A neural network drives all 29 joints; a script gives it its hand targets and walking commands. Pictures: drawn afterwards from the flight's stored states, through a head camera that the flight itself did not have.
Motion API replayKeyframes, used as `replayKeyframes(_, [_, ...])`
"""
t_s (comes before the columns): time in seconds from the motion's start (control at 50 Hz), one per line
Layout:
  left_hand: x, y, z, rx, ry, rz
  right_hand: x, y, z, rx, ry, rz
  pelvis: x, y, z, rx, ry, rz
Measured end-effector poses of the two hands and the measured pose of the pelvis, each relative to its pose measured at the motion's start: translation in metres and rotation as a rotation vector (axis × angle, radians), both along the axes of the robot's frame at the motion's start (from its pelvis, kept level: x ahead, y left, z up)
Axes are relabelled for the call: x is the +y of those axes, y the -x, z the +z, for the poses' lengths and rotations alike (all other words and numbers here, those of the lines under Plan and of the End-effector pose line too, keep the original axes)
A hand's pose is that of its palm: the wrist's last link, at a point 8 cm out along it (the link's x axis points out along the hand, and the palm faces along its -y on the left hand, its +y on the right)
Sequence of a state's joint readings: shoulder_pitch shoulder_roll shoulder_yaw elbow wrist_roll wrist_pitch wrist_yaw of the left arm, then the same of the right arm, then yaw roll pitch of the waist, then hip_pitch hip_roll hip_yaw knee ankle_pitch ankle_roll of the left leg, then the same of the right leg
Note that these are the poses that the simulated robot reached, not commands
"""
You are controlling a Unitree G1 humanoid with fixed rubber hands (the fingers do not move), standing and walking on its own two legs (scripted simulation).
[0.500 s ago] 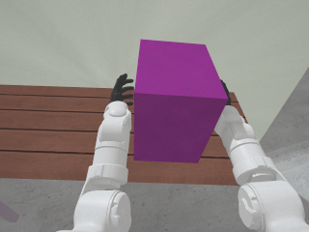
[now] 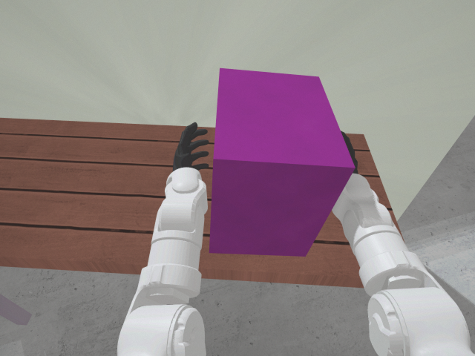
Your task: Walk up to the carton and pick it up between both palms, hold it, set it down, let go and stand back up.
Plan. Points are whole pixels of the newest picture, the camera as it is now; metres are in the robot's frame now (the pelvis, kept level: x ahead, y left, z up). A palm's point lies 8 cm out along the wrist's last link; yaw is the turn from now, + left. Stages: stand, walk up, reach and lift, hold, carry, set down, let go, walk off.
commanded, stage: set down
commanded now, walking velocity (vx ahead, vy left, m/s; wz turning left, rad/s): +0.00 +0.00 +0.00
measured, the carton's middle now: (263, 165) +0.43 +0.04 +0.11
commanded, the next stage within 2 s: none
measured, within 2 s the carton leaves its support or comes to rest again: rests again in 1.74 s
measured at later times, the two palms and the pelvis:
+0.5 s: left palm (184, 176) +0.39 +0.18 +0.10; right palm (331, 175) +0.44 -0.08 +0.09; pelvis +0.01 +0.00 +0.00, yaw +0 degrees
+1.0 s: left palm (200, 186) +0.41 +0.16 +0.05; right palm (332, 180) +0.48 -0.10 +0.04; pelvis +0.03 -0.02 +0.00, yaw -1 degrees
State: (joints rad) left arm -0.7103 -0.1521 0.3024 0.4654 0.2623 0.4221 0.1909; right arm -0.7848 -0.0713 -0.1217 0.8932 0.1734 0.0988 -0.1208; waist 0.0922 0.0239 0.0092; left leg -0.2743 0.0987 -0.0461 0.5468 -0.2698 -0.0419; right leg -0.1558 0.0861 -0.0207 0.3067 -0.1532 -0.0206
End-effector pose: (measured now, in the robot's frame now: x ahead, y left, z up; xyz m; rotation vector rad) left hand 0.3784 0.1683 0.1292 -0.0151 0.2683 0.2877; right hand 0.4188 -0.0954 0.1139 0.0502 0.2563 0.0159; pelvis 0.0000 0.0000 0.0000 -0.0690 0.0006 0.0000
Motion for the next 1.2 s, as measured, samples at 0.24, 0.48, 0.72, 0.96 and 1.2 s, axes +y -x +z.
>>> replayKeyframes(0.24, [0.000,-0.003,-0.009,-0.010,0.003,0.019,0.001,-0.009,-0.002,-0.015,0.004,0.020,-0.005,-0.003,0.000,0.017,-0.007,0.000])
replayKeyframes(0.48, [0.009,-0.010,-0.028,0.016,0.009,0.048,0.011,-0.022,-0.024,0.007,0.031,0.051,-0.004,-0.009,0.000,0.074,-0.007,-0.003])
replayKeyframes(0.72, [0.006,-0.020,-0.053,0.040,0.022,0.085,0.010,-0.040,-0.044,0.021,0.049,0.090,-0.010,-0.020,0.000,0.165,-0.002,-0.013])
replayKeyframes(0.96, [-0.008,-0.031,-0.074,0.066,-0.002,0.096,-0.004,-0.055,-0.070,0.042,0.024,0.105,-0.023,-0.033,-0.001,0.266,-0.016,-0.019])
replayKeyframes(1.2, [-0.008,-0.038,-0.094,0.062,-0.004,0.101,-0.003,-0.064,-0.094,0.025,0.003,0.105,-0.022,-0.038,-0.004,0.366,-0.023,-0.013])
